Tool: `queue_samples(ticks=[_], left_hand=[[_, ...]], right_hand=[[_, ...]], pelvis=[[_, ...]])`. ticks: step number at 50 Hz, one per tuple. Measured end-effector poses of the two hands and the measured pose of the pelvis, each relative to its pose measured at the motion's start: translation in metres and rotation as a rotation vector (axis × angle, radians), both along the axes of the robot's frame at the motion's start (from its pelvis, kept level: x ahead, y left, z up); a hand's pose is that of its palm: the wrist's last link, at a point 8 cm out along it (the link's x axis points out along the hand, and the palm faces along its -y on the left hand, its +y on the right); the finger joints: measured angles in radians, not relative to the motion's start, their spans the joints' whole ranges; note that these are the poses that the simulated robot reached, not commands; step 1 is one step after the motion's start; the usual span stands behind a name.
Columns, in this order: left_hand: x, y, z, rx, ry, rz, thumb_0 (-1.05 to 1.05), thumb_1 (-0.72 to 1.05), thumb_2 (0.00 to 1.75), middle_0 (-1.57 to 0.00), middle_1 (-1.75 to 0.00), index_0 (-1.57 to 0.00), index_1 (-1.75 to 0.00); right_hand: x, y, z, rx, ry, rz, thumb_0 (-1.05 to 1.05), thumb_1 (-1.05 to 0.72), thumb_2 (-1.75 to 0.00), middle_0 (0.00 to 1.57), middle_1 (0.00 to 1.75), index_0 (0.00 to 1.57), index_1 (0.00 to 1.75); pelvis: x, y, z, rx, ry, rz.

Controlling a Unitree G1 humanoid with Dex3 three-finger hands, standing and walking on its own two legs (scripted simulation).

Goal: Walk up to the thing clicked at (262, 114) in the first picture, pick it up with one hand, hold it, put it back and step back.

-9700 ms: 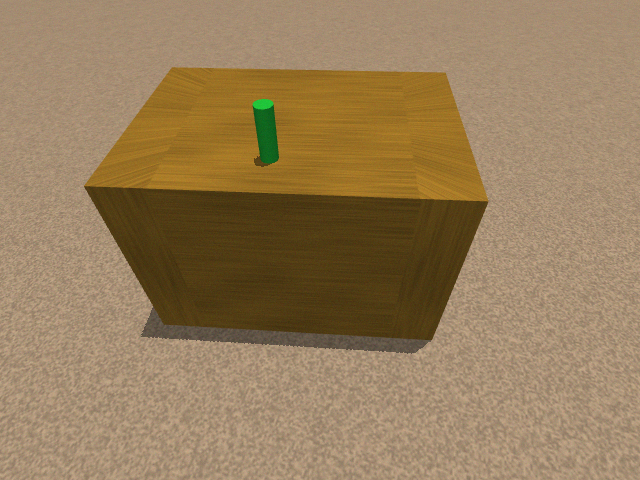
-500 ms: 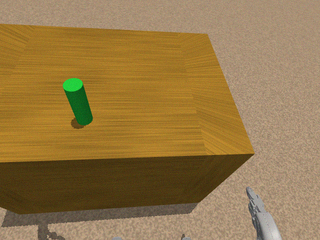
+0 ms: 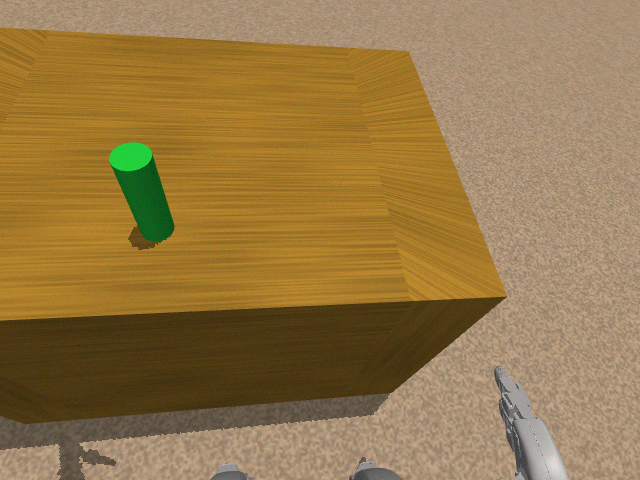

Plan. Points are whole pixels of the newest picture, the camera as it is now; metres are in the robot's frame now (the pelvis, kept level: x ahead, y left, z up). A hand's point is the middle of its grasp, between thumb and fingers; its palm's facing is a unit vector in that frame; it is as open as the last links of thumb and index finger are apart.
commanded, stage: go down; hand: left
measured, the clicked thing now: (145, 196) +0.50 +0.21 +0.02
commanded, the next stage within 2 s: approach in 0.84 s
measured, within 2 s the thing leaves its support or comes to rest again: neither
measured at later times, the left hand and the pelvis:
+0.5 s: hand out of the picture +0.41 +0.40 +0.12, palm faces +0.22 -0.98 +0.01, open 17.6 cm; pelvis +0.00 +0.00 +0.00, yaw +0 degrees
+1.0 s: hand out of the picture +0.41 +0.41 +0.11, palm faces +0.24 -0.97 +0.02, open 17.6 cm; pelvis +0.00 +0.00 +0.00, yaw +0 degrees
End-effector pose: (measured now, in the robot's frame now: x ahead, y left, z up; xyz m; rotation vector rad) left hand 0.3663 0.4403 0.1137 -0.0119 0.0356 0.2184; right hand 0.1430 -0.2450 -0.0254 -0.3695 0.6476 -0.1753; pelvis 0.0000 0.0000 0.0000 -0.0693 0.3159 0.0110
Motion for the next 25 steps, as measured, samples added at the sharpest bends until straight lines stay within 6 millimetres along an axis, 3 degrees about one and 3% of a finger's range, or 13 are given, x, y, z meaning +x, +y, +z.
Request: queue_samples(ticks=[25], left_hand=[[0.015, 0.008, 0.004, -0.006, 0.015, 0.003, -0.01, -0.59, 0.08, -0.06, -0.04, -0.05, -0.06]], right_hand=[[0.005, 0.005, 0.003, -0.013, -0.014, 0.001, -0.01, 0.53, -0.05, 0.06, 0.05, 0.06, 0.05]], pelvis=[[0.003, 0.002, -0.002, -0.008, 0.025, -0.001]])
